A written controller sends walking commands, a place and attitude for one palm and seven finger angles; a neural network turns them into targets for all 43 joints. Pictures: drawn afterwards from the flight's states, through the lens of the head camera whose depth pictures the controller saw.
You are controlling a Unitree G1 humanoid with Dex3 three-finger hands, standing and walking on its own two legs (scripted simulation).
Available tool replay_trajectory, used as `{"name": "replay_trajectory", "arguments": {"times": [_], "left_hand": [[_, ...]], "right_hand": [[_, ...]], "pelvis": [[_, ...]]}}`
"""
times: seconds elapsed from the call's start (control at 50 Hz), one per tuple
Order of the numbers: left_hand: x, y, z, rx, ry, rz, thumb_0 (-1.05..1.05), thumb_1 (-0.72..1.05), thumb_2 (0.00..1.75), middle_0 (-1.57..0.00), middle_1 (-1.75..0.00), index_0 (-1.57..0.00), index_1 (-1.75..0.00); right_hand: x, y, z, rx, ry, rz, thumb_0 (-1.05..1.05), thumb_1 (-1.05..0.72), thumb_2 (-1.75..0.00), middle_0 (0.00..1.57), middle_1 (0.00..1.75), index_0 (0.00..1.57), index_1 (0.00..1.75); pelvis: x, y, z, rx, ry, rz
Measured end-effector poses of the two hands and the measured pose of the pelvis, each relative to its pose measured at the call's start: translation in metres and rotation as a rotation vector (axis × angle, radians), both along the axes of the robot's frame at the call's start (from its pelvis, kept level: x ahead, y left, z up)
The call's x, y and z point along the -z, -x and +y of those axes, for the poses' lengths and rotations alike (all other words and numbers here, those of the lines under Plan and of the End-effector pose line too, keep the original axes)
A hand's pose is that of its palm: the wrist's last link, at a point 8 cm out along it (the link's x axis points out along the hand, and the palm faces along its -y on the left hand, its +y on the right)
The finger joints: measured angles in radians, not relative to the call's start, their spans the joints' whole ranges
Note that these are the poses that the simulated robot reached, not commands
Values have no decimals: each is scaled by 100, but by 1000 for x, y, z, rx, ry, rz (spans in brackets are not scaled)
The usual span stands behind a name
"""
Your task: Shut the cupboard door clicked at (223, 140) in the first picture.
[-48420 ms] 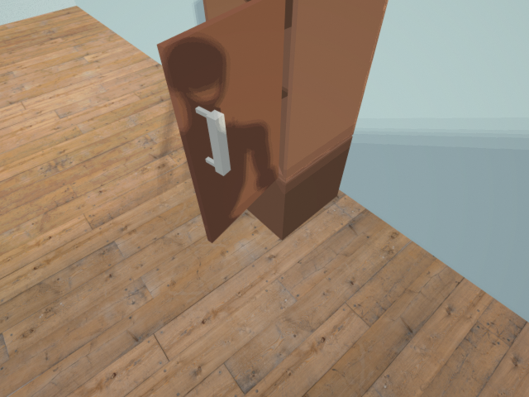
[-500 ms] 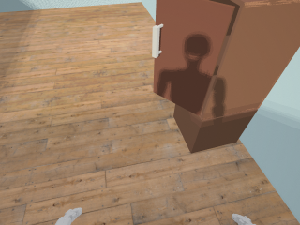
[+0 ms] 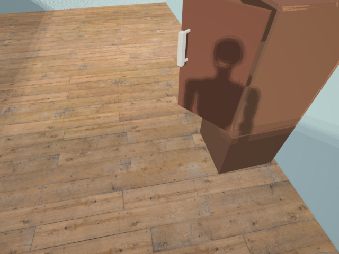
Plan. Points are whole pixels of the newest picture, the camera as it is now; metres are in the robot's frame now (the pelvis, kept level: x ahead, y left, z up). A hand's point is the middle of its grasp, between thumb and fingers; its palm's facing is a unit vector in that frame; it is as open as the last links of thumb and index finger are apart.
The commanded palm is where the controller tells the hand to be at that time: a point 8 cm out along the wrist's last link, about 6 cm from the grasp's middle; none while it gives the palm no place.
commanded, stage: let the arm hang, fingers relaxed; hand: left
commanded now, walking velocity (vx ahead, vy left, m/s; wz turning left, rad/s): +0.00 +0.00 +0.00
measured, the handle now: (184, 47) +0.93 -0.01 +0.03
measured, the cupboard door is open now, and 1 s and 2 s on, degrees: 37 37 37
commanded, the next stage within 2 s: look to check the result in 0.36 s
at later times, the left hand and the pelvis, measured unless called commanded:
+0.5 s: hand out of the picture +0.00 +0.17 -0.18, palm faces +0.02 -0.98 -0.19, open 7.4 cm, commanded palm none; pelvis +0.01 -0.01 +0.00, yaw +0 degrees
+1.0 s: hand out of the picture +0.04 +0.19 -0.17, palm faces +0.01 -0.97 -0.25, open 7.4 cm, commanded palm none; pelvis +0.02 -0.01 +0.00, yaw +0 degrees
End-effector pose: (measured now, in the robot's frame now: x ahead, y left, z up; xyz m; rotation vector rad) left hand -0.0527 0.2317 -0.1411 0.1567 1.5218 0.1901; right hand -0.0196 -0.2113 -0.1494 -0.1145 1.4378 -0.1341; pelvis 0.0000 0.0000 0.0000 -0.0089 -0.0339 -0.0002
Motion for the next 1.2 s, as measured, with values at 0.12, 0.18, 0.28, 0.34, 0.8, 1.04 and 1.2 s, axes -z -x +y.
{"name": "replay_trajectory", "arguments": {"times": [0.12, 0.18, 0.28, 0.34, 0.8, 1.04, 1.2], "left_hand": [[4, -29, -12, 17, 25, -87, 1, 91, 90, -20, -30, -19, -30], [6, -41, -18, 25, 41, -118, 1, 91, 90, -20, -30, -20, -30], [8, -53, -24, 36, 59, -142, 1, 91, 90, -20, -30, -20, -30], [9, -56, -24, 37, 58, -140, 1, 91, 90, -20, -30, -20, -30], [-2, -64, 5, 44, -19, -114, 1, 91, 90, -20, -30, -20, -30], [-5, -93, 10, 61, -32, -164, 1, 91, 90, -20, -30, -20, -30], [-1, -104, 10, 13, -48, -204, 1, 91, 90, -20, -30, -20, -30]], "right_hand": [[0, -9, -3, 2, 7, -36, 1, -91, -90, 20, 30, 21, 30], [-2, -11, -7, 6, 18, -46, 1, -91, -90, 20, 30, 20, 30], [-6, -12, -14, 10, 37, -47, 1, -91, -90, 20, 29, 20, 30], [-7, -11, -18, 11, 45, -39, 0, -91, -90, 20, 29, 20, 30], [-10, -46, -39, -29, 73, -68, 0, -91, -90, 20, 30, 20, 30], [-17, -76, -57, -57, 108, -113, 0, -91, -90, 20, 30, 20, 30], [-11, -88, -55, -93, 99, -100, 0, -91, -90, 20, 29, 20, 30]], "pelvis": [[0, -1, -1, 4, -4, -1], [0, -1, -2, 5, -5, -1], [0, -3, -4, 5, -4, -1], [-1, -4, -6, 4, -3, 0], [-3, -14, -9, 1, -3, -2], [-4, -22, -12, -4, -5, 2], [2, -23, -14, -59, -2, 16]]}}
